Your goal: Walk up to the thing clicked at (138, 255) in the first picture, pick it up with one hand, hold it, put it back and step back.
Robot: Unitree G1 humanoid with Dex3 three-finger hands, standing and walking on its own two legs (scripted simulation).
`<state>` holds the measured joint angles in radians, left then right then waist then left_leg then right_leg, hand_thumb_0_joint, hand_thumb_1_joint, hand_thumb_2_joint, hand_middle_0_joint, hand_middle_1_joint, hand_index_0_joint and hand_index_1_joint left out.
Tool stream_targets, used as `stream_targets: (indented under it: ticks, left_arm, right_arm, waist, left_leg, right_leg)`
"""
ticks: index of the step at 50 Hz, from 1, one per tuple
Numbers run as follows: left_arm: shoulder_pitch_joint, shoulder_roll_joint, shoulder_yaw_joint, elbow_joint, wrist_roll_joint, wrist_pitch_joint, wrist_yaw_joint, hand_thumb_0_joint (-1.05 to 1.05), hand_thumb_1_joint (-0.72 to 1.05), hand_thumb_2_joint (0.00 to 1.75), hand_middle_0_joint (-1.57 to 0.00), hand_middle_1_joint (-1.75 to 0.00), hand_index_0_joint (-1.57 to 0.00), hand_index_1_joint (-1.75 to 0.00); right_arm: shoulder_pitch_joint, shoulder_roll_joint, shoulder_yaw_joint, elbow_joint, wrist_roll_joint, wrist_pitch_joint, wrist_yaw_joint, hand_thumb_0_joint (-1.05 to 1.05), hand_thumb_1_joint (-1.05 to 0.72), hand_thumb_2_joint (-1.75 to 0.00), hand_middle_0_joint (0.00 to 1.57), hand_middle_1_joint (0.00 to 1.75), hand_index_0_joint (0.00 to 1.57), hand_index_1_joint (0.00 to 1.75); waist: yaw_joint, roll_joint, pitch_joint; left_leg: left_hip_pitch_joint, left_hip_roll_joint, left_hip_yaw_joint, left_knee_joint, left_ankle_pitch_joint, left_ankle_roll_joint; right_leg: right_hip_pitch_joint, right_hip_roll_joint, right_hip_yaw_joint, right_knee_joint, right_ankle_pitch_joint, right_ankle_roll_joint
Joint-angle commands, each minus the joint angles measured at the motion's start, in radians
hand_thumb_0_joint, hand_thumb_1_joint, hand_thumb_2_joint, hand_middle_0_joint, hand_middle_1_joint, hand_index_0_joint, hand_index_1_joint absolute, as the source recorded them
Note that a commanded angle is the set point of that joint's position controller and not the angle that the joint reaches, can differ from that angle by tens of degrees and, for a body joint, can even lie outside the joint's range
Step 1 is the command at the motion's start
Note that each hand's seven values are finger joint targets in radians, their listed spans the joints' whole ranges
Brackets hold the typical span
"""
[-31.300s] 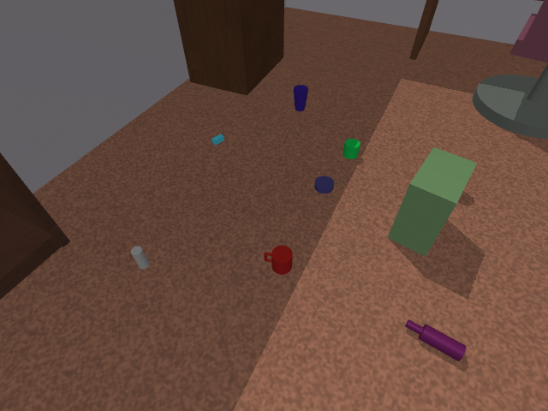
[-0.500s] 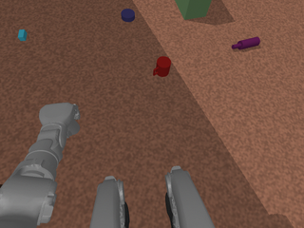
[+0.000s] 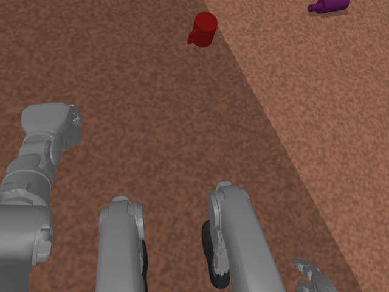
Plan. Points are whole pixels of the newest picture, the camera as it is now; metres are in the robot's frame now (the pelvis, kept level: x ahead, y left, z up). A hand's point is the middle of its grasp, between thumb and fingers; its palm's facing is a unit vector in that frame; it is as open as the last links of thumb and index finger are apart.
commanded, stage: crouch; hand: left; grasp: from above
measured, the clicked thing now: (65, 131) +0.48 +0.25 -0.18
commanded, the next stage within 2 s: lower in 0.70 s
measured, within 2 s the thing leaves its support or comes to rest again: neither
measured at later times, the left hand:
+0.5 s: hand (68, 136) +0.47 +0.25 -0.21, palm faces -0.45 -0.03 -0.89, open 7.1 cm
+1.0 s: hand (72, 139) +0.48 +0.25 -0.25, palm faces -0.47 -0.04 -0.88, open 7.1 cm
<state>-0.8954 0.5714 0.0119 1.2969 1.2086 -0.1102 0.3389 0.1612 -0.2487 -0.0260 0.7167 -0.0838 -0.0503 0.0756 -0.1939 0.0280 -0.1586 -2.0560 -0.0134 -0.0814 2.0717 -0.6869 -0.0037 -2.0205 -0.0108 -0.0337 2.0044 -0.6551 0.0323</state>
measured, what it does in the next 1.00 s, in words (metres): lowers itself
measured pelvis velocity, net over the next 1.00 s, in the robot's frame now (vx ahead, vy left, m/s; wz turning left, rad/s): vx -0.01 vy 0.00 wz -0.05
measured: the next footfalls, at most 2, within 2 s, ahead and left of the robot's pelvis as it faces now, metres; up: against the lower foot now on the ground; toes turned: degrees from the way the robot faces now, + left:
none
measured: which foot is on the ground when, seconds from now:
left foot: down 0.00-1.00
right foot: down 0.00-1.00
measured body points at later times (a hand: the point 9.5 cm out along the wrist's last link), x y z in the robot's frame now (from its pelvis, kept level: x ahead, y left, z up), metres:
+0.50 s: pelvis -0.01 +0.00 -0.06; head +0.23 +0.05 +0.32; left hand +0.49 +0.25 -0.16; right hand +0.02 -0.28 -0.17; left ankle +0.07 +0.12 -0.40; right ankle +0.09 -0.13 -0.40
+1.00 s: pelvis -0.01 +0.00 -0.09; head +0.23 +0.05 +0.29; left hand +0.50 +0.25 -0.20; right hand +0.02 -0.28 -0.19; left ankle +0.07 +0.12 -0.40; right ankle +0.09 -0.13 -0.40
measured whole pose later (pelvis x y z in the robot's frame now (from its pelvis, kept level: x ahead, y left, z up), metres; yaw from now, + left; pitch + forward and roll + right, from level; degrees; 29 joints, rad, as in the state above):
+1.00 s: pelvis -0.01 +0.00 -0.09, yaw -3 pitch +35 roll -8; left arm -1.07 0.72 0.04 1.53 1.25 -0.16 0.36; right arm 0.17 -0.27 0.07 0.72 -0.12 -0.04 0.12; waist -0.27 0.00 -0.06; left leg -2.28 -0.02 -0.12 2.35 -0.69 -0.01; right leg -2.23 0.00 -0.06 2.25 -0.64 0.04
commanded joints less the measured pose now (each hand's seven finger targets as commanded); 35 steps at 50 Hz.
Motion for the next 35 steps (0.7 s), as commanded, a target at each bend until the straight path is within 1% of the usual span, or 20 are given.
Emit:
stream_targets:
  ticks: [1, 3, 4, 6, 7, 10, 11, 12, 15, 16, 17, 18, 21, 23, 24, 26, 29, 32, 33, 35]
  left_arm:
    - [-0.358, 0.231, 0.036, -0.123, 0.002, -0.009, 0.045, 0.0, 0.7, 0.48, -1.01, -0.59, -1.07, -0.54]
    - [-0.406, 0.261, 0.046, -0.152, -0.002, -0.018, 0.052, 0.0, 0.7, 0.47, -1.02, -0.58, -1.07, -0.53]
    - [-0.403, 0.264, 0.046, -0.129, 0.009, -0.016, 0.053, 0.0, 0.7, 0.5, -1.03, -0.58, -1.07, -0.53]
    - [-0.382, 0.256, 0.043, -0.093, 0.005, -0.012, 0.053, 0.0, 0.73, 0.48, -1.04, -0.58, -1.09, -0.53]
    - [-0.404, 0.248, 0.038, -0.094, 0.004, -0.016, 0.051, 0.0, 0.74, 0.5, -1.04, -0.59, -1.09, -0.55]
    - [-0.391, 0.269, 0.043, -0.071, 0.006, -0.014, 0.047, 0.0, 0.72, 0.49, -1.03, -0.59, -1.08, -0.54]
    - [-0.381, 0.276, 0.047, -0.049, 0.008, -0.015, 0.043, 0.0, 0.74, 0.5, -1.04, -0.6, -1.09, -0.55]
    - [-0.422, 0.283, 0.051, -0.088, 0.004, -0.018, 0.044, 0.0, 0.75, 0.51, -1.05, -0.6, -1.1, -0.55]
    - [-0.447, 0.283, 0.04, -0.052, 0.007, -0.023, 0.043, 0.0, 0.72, 0.5, -1.03, -0.59, -1.07, -0.55]
    - [-0.435, 0.275, 0.037, -0.032, 0.012, -0.022, 0.043, 0.0, 0.69, 0.52, -1.03, -0.57, -1.06, -0.53]
    - [-0.446, 0.285, 0.037, -0.025, 0.014, -0.026, 0.042, 0.0, 0.7, 0.51, -1.02, -0.58, -1.06, -0.54]
    - [-0.454, 0.31, 0.052, -0.026, 0.011, -0.028, 0.044, 0.0, 0.71, 0.5, -1.02, -0.58, -1.07, -0.54]
    - [-0.477, 0.32, 0.05, -0.027, 0.017, -0.034, 0.044, 0.0, 0.71, 0.5, -1.03, -0.57, -1.07, -0.53]
    - [-0.489, 0.306, 0.04, -0.007, 0.018, -0.039, 0.045, 0.0, 0.69, 0.47, -1.01, -0.56, -1.05, -0.52]
    - [-0.466, 0.308, 0.043, 0.029, 0.023, -0.036, 0.047, 0.0, 0.7, 0.48, -1.03, -0.57, -1.07, -0.53]
    - [-0.496, 0.339, 0.055, 0.006, 0.024, -0.039, 0.05, 0.0, 0.69, 0.48, -1.03, -0.55, -1.07, -0.52]
    - [-0.518, 0.344, 0.05, -0.003, 0.025, -0.043, 0.051, 0.0, 0.69, 0.47, -1.02, -0.55, -1.06, -0.51]
    - [-0.482, 0.347, 0.05, 0.039, 0.023, -0.043, 0.053, 0.0, 0.71, 0.49, -1.04, -0.55, -1.08, -0.52]
    - [-0.511, 0.37, 0.059, 0.004, 0.021, -0.046, 0.054, 0.0, 0.71, 0.5, -1.05, -0.54, -1.08, -0.51]
    - [-0.502, 0.357, 0.047, 0.011, 0.032, -0.044, 0.052, 0.0, 0.72, 0.52, -1.07, -0.53, -1.09, -0.51]
  right_arm:
    - [0.234, -0.226, -0.07, -0.004, -0.009, -0.005, 0.001, 0.0, -0.91, -0.91, 0.2, 0.3, 0.2, 0.3]
    - [0.227, -0.222, -0.067, -0.007, -0.011, -0.002, 0.006, 0.0, -0.91, -0.91, 0.2, 0.3, 0.2, 0.3]
    - [0.23, -0.224, -0.066, -0.007, -0.013, -0.001, 0.007, 0.0, -0.91, -0.91, 0.2, 0.3, 0.2, 0.3]
    - [0.226, -0.222, -0.06, -0.009, -0.014, 0.001, 0.011, 0.0, -0.91, -0.9, 0.2, 0.3, 0.2, 0.3]
    - [0.224, -0.227, -0.06, -0.007, -0.017, 0.002, 0.013, 0.0, -0.91, -0.91, 0.2, 0.3, 0.2, 0.3]
    - [0.224, -0.23, -0.06, -0.004, -0.016, 0.008, 0.017, 0.0, -0.91, -0.9, 0.2, 0.3, 0.2, 0.3]
    - [0.228, -0.235, -0.057, -0.007, -0.018, 0.007, 0.02, 0.0, -0.92, -0.91, 0.2, 0.3, 0.2, 0.3]
    - [0.225, -0.235, -0.058, -0.007, -0.018, 0.009, 0.02, 0.0, -0.91, -0.9, 0.2, 0.3, 0.2, 0.3]
    - [0.215, -0.239, -0.053, -0.004, -0.015, 0.011, 0.019, 0.0, -0.92, -0.91, 0.2, 0.3, 0.2, 0.3]
    - [0.224, -0.24, -0.049, -0.001, -0.016, 0.012, 0.019, 0.0, -0.91, -0.9, 0.2, 0.3, 0.2, 0.3]
    - [0.221, -0.24, -0.048, -0.001, -0.018, 0.012, 0.021, 0.0, -0.91, -0.9, 0.2, 0.3, 0.2, 0.3]
    - [0.226, -0.243, -0.045, 0.001, -0.018, 0.011, 0.021, 0.0, -0.91, -0.9, 0.2, 0.3, 0.2, 0.3]
    - [0.227, -0.246, -0.039, 0.002, -0.02, 0.01, 0.021, 0.0, -0.91, -0.91, 0.2, 0.3, 0.2, 0.3]
    - [0.223, -0.246, -0.034, 0.005, -0.021, 0.009, 0.019, 0.0, -0.91, -0.9, 0.2, 0.3, 0.2, 0.3]
    - [0.231, -0.25, -0.028, 0.008, -0.025, 0.008, 0.021, 0.0, -0.91, -0.9, 0.2, 0.3, 0.2, 0.3]
    - [0.235, -0.257, -0.022, 0.012, -0.026, 0.006, 0.022, 0.0, -0.92, -0.91, 0.2, 0.3, 0.2, 0.3]
    - [0.233, -0.255, -0.016, 0.007, -0.028, 0.006, 0.022, 0.0, -0.92, -0.91, 0.2, 0.3, 0.2, 0.3]
    - [0.234, -0.252, -0.01, 0.009, -0.031, 0.007, 0.024, 0.0, -0.92, -0.91, 0.2, 0.3, 0.2, 0.3]
    - [0.235, -0.256, -0.008, 0.009, -0.031, 0.006, 0.023, 0.0, -0.91, -0.91, 0.2, 0.3, 0.2, 0.3]
    - [0.236, -0.257, -0.006, 0.013, -0.027, 0.008, 0.023, 0.0, -0.92, -0.91, 0.2, 0.3, 0.2, 0.3]
  waist:
    - [-0.025, 0.216, -0.686]
    - [-0.022, 0.224, -0.693]
    - [-0.027, 0.208, -0.71]
    - [-0.027, 0.21, -0.67]
    - [-0.038, 0.22, -0.669]
    - [-0.03, 0.2, -0.665]
    - [-0.036, 0.212, -0.651]
    - [-0.028, 0.222, -0.686]
    - [-0.045, 0.236, -0.638]
    - [-0.047, 0.208, -0.64]
    - [-0.052, 0.211, -0.636]
    - [-0.044, 0.212, -0.631]
    - [-0.051, 0.231, -0.644]
    - [-0.062, 0.237, -0.622]
    - [-0.066, 0.222, -0.6]
    - [-0.059, 0.248, -0.605]
    - [-0.071, 0.253, -0.627]
    - [-0.07, 0.224, -0.604]
    - [-0.065, 0.234, -0.622]
    - [-0.062, 0.258, -0.624]
  left_leg:
    - [0.516, -0.003, 0.052, -0.192, 0.279, 0.018]
    - [0.476, -0.006, 0.063, -0.173, 0.267, 0.022]
    - [0.467, -0.006, 0.064, -0.16, 0.26, 0.025]
    - [0.456, -0.005, 0.062, -0.15, 0.265, 0.024]
    - [0.441, -0.005, 0.062, -0.142, 0.257, 0.024]
    - [0.418, -0.007, 0.066, -0.126, 0.242, 0.027]
    - [0.406, -0.006, 0.064, -0.122, 0.237, 0.025]
    - [0.418, -0.006, 0.061, -0.118, 0.232, 0.025]
    - [0.388, -0.004, 0.05, -0.109, 0.19, 0.022]
    - [0.379, -0.005, 0.049, -0.101, 0.191, 0.024]
    - [0.351, -0.008, 0.057, -0.092, 0.18, 0.026]
    - [0.354, -0.007, 0.056, -0.089, 0.179, 0.027]
    - [0.361, -0.007, 0.052, -0.077, 0.17, 0.025]
    - [0.337, -0.01, 0.053, -0.07, 0.149, 0.024]
    - [0.327, -0.009, 0.054, -0.06, 0.149, 0.026]
    - [0.332, -0.01, 0.049, -0.065, 0.151, 0.021]
    - [0.327, -0.01, 0.054, -0.04, 0.156, 0.025]
    - [0.279, -0.013, 0.067, -0.021, 0.139, 0.031]
    - [0.278, -0.012, 0.065, -0.018, 0.144, 0.031]
    - [0.311, -0.008, 0.055, -0.022, 0.163, 0.023]
  right_leg:
    - [0.319, 0.031, -0.058, -0.168, 0.265, -0.073]
    - [0.343, 0.037, -0.053, -0.156, 0.266, -0.072]
    - [0.344, 0.038, -0.055, -0.153, 0.264, -0.07]
    - [0.317, 0.037, -0.057, -0.136, 0.263, -0.071]
    - [0.306, 0.039, -0.058, -0.127, 0.26, -0.07]
    - [0.304, 0.042, -0.06, -0.117, 0.248, -0.069]
    - [0.296, 0.04, -0.063, -0.105, 0.24, -0.07]
    - [0.288, 0.042, -0.066, -0.097, 0.236, -0.071]
    - [0.23, 0.041, -0.073, -0.07, 0.199, -0.075]
    - [0.231, 0.044, -0.077, -0.067, 0.201, -0.074]
    - [0.236, 0.044, -0.075, -0.063, 0.192, -0.074]
    - [0.233, 0.041, -0.072, -0.062, 0.192, -0.072]
    - [0.21, 0.041, -0.078, -0.042, 0.182, -0.075]
    - [0.184, 0.043, -0.081, -0.032, 0.164, -0.076]
    - [0.186, 0.04, -0.082, -0.033, 0.167, -0.073]
    - [0.169, 0.036, -0.084, -0.017, 0.164, -0.076]
    - [0.18, 0.042, -0.088, -0.01, 0.174, -0.075]
    - [0.195, 0.046, -0.085, -0.015, 0.157, -0.072]
    - [0.195, 0.045, -0.087, -0.009, 0.16, -0.072]
    - [0.166, 0.045, -0.094, 0.009, 0.176, -0.077]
